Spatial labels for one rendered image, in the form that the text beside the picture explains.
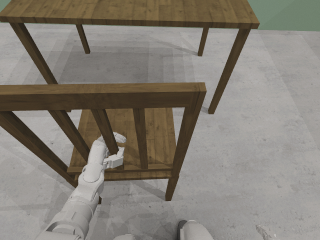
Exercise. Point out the right robot thigh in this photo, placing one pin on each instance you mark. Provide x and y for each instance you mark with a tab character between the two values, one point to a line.
194	231

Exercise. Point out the robot left hand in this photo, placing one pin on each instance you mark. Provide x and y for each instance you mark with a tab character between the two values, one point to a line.
99	151

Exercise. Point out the right robot foot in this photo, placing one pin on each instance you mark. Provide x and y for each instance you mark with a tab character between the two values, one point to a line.
180	226

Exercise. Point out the chair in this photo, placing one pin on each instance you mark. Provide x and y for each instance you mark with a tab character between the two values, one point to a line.
141	112

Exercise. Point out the table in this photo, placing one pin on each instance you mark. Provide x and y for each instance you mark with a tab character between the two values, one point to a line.
229	14

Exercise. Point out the robot right hand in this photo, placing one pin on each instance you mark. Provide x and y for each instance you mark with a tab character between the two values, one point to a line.
267	234

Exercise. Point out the left robot forearm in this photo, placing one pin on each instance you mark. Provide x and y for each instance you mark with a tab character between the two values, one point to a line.
77	212

